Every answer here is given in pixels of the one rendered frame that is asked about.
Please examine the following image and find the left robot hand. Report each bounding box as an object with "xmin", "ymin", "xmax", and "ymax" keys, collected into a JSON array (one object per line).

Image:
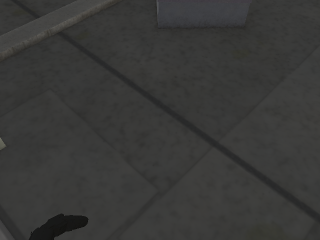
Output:
[{"xmin": 29, "ymin": 213, "xmax": 89, "ymax": 240}]

